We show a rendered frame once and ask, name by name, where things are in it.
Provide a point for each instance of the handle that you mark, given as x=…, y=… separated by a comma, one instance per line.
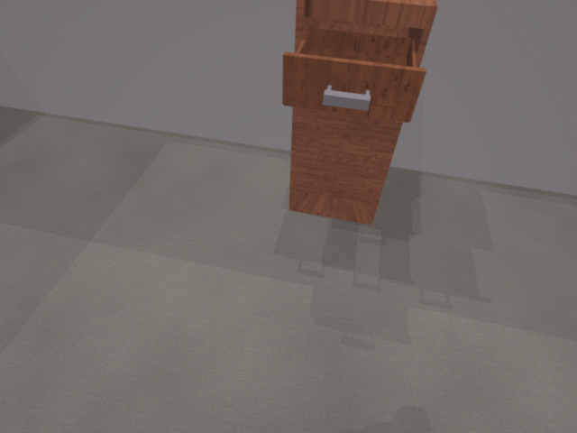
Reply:
x=346, y=100

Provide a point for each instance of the cabinet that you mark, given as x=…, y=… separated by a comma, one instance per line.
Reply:
x=339, y=162

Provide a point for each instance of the drawer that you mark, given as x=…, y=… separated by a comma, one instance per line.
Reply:
x=354, y=62

